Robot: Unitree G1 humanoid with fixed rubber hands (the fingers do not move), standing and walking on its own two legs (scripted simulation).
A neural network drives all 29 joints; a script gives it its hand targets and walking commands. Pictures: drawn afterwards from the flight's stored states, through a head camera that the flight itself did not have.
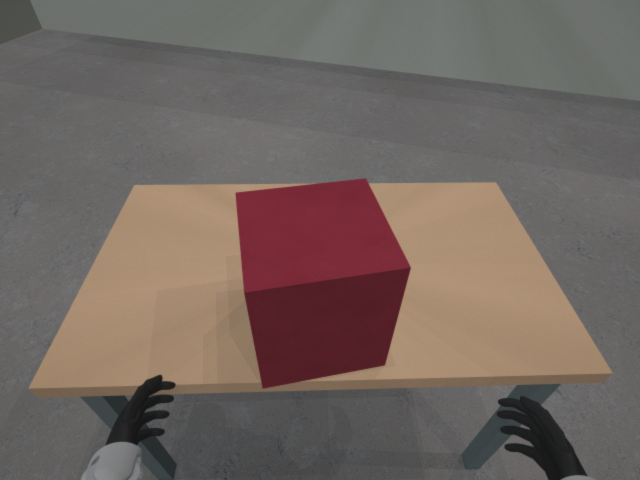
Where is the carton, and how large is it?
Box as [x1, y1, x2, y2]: [235, 178, 410, 388]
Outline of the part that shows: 365,178 235,193 244,293 263,388 384,365 410,267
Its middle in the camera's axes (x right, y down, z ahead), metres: -0.01 +0.06 +0.63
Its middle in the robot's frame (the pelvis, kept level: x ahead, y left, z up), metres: +0.43 +0.03 -0.01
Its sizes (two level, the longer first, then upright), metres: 0.210 0.200 0.250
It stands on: a table, 0.63 m high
